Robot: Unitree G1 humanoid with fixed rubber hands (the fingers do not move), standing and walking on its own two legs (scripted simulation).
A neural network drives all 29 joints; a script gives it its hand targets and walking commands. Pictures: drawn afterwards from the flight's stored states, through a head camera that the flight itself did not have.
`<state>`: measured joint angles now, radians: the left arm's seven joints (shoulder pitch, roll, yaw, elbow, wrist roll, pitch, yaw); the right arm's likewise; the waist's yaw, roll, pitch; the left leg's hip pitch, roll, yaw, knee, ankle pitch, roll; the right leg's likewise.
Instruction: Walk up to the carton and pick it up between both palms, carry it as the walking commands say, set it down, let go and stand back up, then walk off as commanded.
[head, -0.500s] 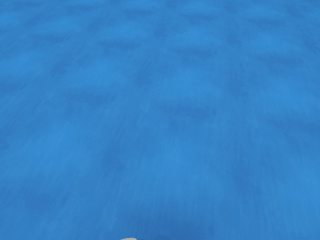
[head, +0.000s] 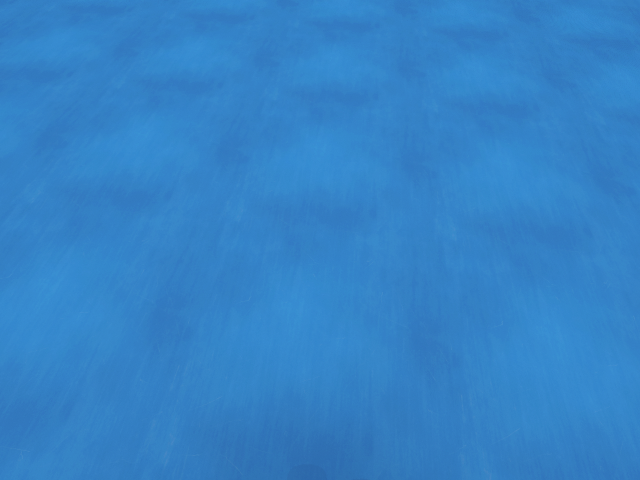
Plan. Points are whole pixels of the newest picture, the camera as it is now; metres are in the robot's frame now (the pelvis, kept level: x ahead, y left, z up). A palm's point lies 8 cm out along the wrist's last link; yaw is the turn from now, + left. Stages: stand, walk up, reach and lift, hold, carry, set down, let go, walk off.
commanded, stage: walk off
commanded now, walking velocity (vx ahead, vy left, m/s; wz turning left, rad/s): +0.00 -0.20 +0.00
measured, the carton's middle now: out of the picture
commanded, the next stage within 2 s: none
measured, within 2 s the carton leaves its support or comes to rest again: rests again in 1.38 s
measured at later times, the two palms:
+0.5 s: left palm out of the picture +0.02 +0.13 -0.16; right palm out of the picture +0.03 -0.36 -0.12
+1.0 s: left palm out of the picture +0.06 +0.00 -0.11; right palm out of the picture +0.03 -0.53 -0.14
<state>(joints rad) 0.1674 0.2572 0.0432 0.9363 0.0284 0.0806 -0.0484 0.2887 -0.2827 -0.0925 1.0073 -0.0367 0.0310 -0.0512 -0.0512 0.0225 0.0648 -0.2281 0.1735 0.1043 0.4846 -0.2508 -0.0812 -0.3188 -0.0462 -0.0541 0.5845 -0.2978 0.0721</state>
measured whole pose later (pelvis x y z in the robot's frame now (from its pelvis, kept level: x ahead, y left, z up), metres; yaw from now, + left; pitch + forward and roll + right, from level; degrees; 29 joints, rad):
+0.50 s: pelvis -0.01 -0.11 +0.00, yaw +1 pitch +0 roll -2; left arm 0.26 0.22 0.02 0.98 0.04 0.06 0.00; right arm 0.25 -0.18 -0.04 0.99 -0.03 0.04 -0.08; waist 0.00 -0.05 0.01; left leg -0.23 0.06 0.13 0.55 -0.32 0.04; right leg -0.39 0.09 -0.12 0.77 -0.39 -0.02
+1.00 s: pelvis -0.01 -0.26 +0.00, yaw +2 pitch +1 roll +0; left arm 0.18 0.22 0.02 0.91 0.04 0.04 0.01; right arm 0.23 -0.28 -0.09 0.98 -0.02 0.05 -0.05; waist -0.01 0.04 0.05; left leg -0.47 0.05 0.06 1.10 -0.49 -0.01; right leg -0.27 -0.02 -0.10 0.45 -0.21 -0.04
